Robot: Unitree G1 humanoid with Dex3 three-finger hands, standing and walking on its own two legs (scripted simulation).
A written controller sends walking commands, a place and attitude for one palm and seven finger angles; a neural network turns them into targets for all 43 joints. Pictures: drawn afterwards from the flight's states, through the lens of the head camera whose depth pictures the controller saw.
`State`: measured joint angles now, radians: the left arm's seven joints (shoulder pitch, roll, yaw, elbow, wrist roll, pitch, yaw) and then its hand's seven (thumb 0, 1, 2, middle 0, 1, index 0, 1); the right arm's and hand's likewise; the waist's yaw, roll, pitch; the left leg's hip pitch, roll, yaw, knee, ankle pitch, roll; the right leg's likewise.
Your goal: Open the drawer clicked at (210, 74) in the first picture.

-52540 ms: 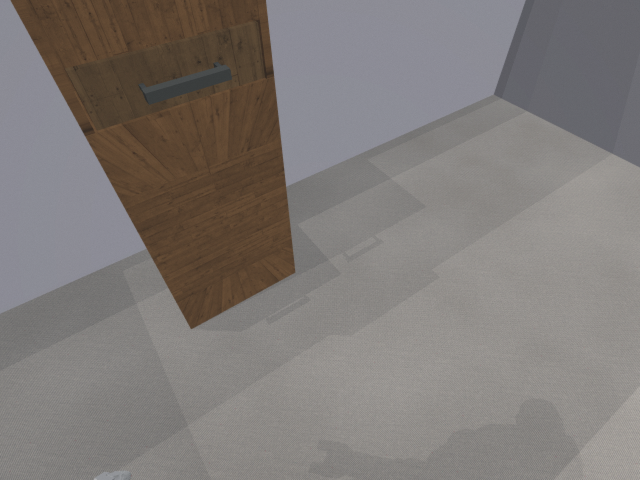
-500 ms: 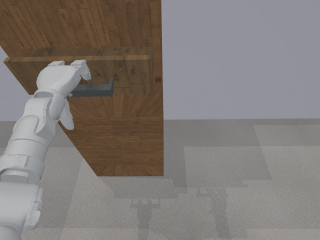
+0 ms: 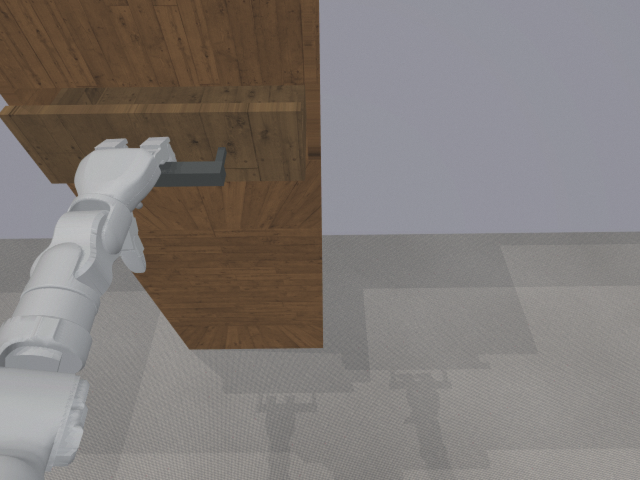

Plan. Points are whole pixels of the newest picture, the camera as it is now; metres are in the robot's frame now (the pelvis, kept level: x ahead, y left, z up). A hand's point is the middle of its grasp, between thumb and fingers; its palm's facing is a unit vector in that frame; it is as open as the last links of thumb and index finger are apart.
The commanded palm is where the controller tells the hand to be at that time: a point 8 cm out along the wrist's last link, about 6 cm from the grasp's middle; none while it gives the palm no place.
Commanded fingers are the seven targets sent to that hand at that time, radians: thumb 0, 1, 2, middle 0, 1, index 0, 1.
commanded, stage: lower the fingers behind the handle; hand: left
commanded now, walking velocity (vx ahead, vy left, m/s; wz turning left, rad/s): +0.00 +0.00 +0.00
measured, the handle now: (159, 164) +0.50 +0.23 +0.12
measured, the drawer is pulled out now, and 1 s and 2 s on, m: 0.05 0.05 0.11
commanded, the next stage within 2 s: close the thumb around the handle in 0.52 s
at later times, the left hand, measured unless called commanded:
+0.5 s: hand (149, 202) +0.45 +0.24 +0.09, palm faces -0.03 -0.03 -1.00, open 13.8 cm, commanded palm +0.43 +0.24 +0.15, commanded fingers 0.00 -0.50 0.30 -0.30 -1.20 -0.30 -1.20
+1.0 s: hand (151, 200) +0.45 +0.24 +0.09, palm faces -0.03 -0.03 -1.00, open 9.8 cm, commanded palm +0.43 +0.25 +0.15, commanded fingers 0.00 0.62 0.78 -0.38 -1.32 -0.38 -1.32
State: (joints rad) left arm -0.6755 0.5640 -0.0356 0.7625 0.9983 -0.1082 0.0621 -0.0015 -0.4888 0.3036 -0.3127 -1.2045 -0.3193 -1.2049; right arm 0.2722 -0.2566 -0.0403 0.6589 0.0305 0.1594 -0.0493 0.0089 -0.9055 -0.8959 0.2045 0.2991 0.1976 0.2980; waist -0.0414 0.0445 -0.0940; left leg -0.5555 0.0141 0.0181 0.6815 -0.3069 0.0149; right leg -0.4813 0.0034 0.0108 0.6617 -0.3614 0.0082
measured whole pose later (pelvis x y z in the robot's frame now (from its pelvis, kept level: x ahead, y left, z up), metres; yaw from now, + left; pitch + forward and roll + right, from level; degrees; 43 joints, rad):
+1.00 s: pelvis +0.01 +0.00 +0.00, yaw +0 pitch +11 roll -1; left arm -0.69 0.55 -0.04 0.79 1.00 -0.10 0.08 0.00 0.10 0.56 -0.35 -1.27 -0.35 -1.27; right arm 0.29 -0.26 -0.04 0.66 0.03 0.17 -0.06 0.01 -0.91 -0.90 0.20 0.30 0.20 0.30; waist -0.05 0.05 -0.11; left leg -0.56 0.02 0.02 0.69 -0.32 0.01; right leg -0.49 0.01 0.01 0.67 -0.37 0.00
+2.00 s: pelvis +0.03 +0.00 +0.01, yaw -1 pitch +9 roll +0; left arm -0.22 0.52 -0.03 0.22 0.92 0.03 0.05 0.02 0.74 0.81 -0.29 -1.35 -0.41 -1.35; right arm 0.18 -0.26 -0.03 0.61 0.03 0.14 -0.03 0.01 -0.91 -0.90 0.20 0.30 0.20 0.30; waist 0.00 0.07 -0.11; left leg -0.43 0.02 0.04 0.62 -0.33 0.01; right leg -0.37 0.00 0.03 0.60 -0.38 0.01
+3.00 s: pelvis +0.02 -0.01 +0.01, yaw +0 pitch +4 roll +0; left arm 0.19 0.50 0.01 -0.13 0.89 -0.01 0.09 0.03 0.72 0.81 -0.30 -1.35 -0.42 -1.35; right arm 0.11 -0.25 0.00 0.61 0.00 0.10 -0.03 0.01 -0.91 -0.90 0.20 0.30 0.20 0.30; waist 0.05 0.08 -0.07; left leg -0.36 0.01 0.02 0.60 -0.31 0.00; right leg -0.30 0.00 0.02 0.61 -0.37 0.00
